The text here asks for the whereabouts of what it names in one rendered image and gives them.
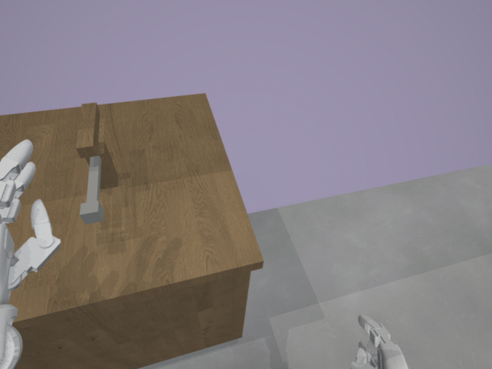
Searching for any left robot forearm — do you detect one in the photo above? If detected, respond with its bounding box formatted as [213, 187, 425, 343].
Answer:
[0, 304, 23, 369]

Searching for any counter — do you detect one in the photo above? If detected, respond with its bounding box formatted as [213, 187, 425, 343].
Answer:
[0, 93, 264, 369]

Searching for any tap lever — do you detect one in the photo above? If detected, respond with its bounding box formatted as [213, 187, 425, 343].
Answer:
[80, 156, 104, 224]

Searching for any left robot hand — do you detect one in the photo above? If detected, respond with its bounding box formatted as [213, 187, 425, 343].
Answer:
[0, 139, 61, 305]

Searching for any right robot hand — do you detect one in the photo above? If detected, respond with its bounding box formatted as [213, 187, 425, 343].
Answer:
[351, 314, 408, 369]

